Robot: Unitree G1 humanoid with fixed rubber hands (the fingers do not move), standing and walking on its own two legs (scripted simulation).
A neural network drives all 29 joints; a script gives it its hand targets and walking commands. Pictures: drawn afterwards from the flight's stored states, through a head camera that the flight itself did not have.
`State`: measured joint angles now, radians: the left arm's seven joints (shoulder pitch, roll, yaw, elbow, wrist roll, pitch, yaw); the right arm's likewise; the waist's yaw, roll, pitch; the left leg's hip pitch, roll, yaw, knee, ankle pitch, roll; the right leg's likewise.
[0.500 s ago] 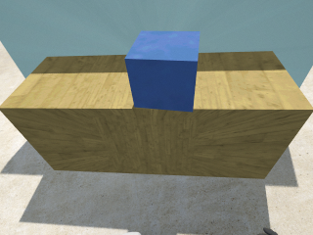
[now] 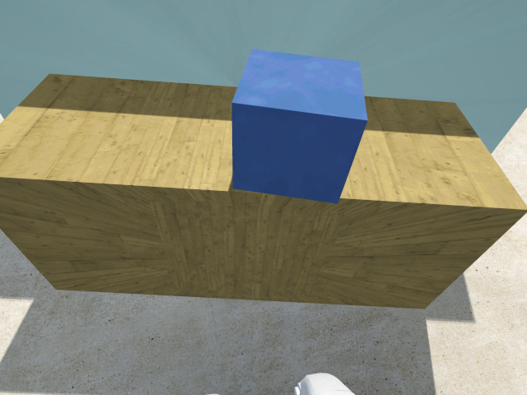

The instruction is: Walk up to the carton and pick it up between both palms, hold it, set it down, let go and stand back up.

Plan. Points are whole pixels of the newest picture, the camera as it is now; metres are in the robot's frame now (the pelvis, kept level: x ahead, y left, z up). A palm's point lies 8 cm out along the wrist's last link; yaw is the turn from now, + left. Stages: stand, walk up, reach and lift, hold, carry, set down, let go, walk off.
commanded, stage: walk up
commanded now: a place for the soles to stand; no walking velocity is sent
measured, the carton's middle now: (295, 126) +0.70 -0.07 +0.00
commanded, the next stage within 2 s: none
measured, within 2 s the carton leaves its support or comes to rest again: neither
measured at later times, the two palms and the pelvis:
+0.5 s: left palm out of the picture +0.10 +0.22 -0.05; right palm out of the picture +0.06 -0.36 -0.14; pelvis +0.01 -0.09 -0.01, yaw -5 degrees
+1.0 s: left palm out of the picture +0.08 +0.27 -0.07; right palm out of the picture +0.09 -0.33 -0.13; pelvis +0.03 -0.04 -0.01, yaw +3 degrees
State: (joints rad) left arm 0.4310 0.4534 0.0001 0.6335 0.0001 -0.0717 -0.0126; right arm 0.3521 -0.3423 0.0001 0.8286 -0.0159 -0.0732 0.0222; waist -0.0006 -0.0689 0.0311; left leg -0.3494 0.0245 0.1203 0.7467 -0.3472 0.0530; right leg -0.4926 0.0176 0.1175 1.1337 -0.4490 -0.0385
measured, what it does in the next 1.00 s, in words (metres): steps on the spot: right foot, then left foot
